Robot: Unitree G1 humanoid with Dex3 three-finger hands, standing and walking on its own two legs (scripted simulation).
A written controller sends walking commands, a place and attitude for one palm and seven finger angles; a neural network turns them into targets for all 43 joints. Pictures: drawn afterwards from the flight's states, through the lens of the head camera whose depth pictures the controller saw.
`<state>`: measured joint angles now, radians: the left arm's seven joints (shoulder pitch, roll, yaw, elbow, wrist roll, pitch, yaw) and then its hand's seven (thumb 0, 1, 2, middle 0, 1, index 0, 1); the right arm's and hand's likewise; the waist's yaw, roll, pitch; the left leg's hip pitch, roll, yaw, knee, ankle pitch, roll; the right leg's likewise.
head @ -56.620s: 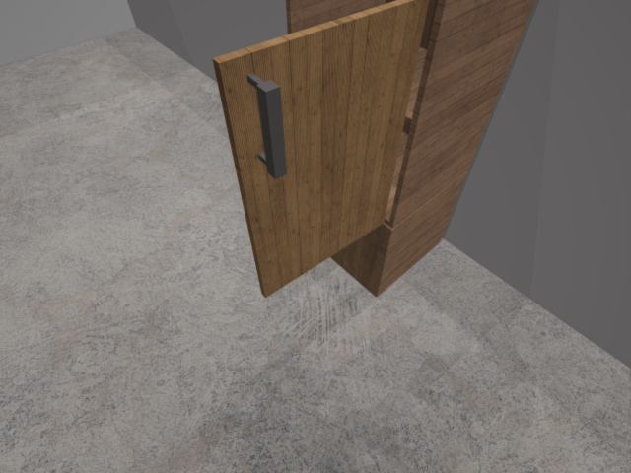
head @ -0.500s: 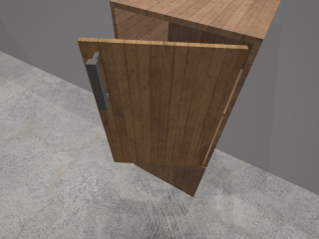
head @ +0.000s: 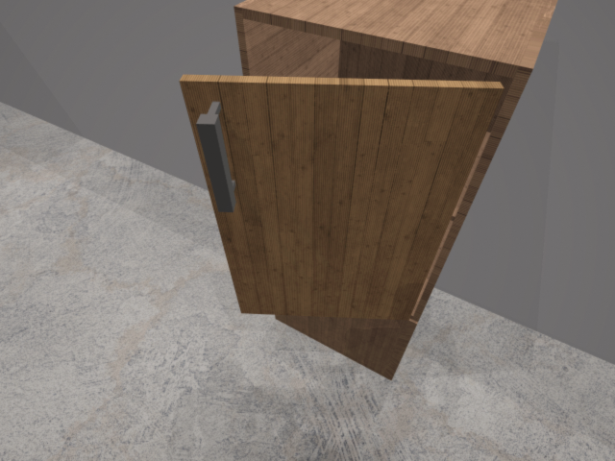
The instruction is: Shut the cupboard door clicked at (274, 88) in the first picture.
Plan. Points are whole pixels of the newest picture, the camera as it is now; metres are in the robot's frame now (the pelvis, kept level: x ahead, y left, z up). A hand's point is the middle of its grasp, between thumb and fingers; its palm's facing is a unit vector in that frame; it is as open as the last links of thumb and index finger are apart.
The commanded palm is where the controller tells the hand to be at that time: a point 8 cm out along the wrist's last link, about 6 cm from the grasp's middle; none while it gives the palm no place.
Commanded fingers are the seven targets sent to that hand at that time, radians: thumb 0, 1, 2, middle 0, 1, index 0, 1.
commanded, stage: come to a stop and stand still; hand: left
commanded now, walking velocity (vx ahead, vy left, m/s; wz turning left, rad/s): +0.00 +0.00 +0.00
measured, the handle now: (221, 159) +0.48 +0.15 +0.15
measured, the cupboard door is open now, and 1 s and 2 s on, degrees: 27 27 27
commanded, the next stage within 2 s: look again from close up in 0.68 s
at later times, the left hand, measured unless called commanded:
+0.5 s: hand out of the picture +0.06 +0.20 -0.17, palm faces -0.02 -0.98 -0.21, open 7.4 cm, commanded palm none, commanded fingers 0.00 0.90 0.90 -0.20 -0.30 -0.20 -0.30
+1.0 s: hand out of the picture +0.05 +0.18 -0.17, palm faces -0.01 -0.98 -0.20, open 7.4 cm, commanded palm none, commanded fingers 0.00 0.90 0.90 -0.20 -0.30 -0.20 -0.30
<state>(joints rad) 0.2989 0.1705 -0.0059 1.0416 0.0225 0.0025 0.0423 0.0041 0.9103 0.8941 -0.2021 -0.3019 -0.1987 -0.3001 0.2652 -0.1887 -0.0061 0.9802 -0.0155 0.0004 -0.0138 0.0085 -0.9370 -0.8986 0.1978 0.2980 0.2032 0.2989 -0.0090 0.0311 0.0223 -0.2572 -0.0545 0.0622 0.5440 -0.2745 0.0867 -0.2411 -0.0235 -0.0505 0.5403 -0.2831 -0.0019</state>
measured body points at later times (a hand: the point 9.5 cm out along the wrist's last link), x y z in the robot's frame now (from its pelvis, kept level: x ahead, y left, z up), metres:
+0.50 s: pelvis +0.03 +0.02 +0.01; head +0.05 +0.01 +0.46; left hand +0.06 +0.25 -0.15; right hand +0.04 -0.22 -0.15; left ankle +0.01 +0.06 -0.73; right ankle +0.01 -0.13 -0.73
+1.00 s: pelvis +0.04 +0.00 +0.01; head +0.07 +0.00 +0.46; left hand +0.05 +0.23 -0.15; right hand +0.06 -0.23 -0.15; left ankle +0.01 +0.06 -0.73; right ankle +0.01 -0.13 -0.73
